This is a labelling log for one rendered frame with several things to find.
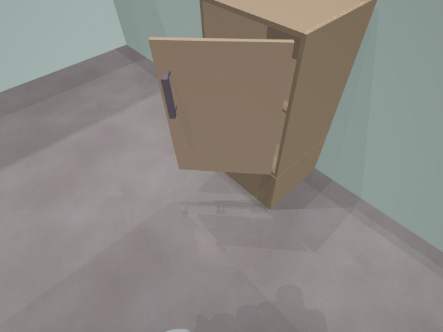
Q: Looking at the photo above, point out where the cupboard door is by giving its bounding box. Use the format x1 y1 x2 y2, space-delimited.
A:
148 37 294 175

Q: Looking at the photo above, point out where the handle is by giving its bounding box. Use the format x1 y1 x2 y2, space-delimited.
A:
161 70 177 119

